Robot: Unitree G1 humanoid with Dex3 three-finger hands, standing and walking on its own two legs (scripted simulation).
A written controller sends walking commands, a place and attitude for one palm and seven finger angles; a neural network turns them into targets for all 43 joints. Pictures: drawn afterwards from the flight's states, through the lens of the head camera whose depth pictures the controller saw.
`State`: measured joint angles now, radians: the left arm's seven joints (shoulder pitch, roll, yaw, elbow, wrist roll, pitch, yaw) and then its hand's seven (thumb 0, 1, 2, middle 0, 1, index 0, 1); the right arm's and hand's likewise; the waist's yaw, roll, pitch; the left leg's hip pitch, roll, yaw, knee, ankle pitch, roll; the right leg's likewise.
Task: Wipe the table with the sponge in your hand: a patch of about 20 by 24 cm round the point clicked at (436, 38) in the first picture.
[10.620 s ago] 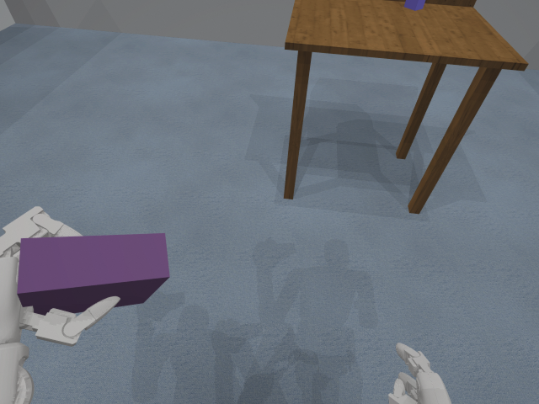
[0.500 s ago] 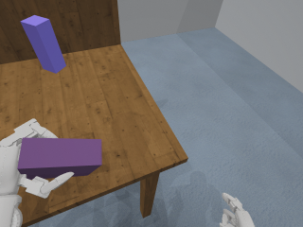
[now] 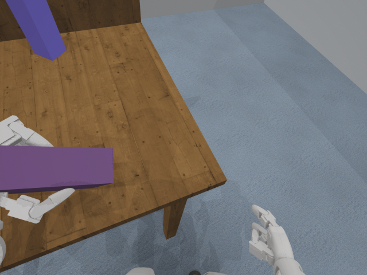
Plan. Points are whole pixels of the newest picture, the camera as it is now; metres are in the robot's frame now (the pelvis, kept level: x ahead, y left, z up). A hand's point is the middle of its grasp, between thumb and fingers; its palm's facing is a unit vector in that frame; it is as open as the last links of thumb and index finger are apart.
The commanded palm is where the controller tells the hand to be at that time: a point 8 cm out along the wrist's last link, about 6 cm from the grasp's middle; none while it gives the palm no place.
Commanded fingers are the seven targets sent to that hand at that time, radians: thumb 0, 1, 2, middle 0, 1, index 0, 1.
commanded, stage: shuffle to correct the standing spot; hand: left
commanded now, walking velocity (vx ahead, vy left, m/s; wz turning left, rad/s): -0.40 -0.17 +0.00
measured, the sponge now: (72, 171) +0.24 +0.21 +0.14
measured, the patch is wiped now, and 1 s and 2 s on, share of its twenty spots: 0.00 0.00 0.00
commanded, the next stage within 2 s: come to a stop and stand still in 0.20 s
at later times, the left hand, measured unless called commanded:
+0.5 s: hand (52, 260) +0.12 +0.18 +0.16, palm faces +0.39 -0.85 -0.34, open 9.4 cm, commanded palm +0.07 +0.21 +0.18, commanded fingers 0.00 0.10 1.30 -1.20 -1.60 -1.20 -1.60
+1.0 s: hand out of the picture +0.04 +0.15 +0.18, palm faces +0.43 -0.80 -0.43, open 9.4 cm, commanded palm -0.01 +0.18 +0.18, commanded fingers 0.00 0.10 1.30 -1.20 -1.60 -1.20 -1.60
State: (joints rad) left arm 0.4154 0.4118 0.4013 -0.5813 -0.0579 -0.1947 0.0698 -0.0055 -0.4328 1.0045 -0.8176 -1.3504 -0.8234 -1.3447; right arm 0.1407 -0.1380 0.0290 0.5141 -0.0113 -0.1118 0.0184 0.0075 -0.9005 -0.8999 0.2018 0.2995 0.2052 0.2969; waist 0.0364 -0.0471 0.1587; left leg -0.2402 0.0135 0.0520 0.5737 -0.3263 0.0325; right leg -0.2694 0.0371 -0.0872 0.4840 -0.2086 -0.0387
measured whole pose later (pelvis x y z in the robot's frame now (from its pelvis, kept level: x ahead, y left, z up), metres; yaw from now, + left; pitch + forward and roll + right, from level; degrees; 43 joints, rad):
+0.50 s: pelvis -0.09 -0.07 +0.00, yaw +0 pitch -2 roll +2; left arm 0.45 0.37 0.35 -0.53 -0.04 -0.18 0.13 0.00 -0.43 1.01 -0.82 -1.35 -0.82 -1.35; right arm 0.25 -0.23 -0.02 0.59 0.00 -0.12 -0.04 0.01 -0.90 -0.90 0.20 0.30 0.20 0.30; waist 0.01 -0.10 0.06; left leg -0.11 0.00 0.10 0.45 -0.30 0.02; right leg -0.35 0.07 -0.10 0.42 -0.11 -0.03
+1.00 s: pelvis -0.15 -0.10 +0.00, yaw +3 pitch -4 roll -1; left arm 0.45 0.40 0.39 -0.52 -0.02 -0.18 0.08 0.00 -0.43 1.01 -0.81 -1.35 -0.82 -1.35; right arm 0.29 -0.18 0.00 0.60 0.00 -0.13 0.01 0.01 -0.90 -0.90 0.20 0.30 0.20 0.30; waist 0.01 -0.01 0.04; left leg -0.23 0.03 0.09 0.57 -0.28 0.04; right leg -0.34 0.01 0.00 0.84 -0.40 -0.01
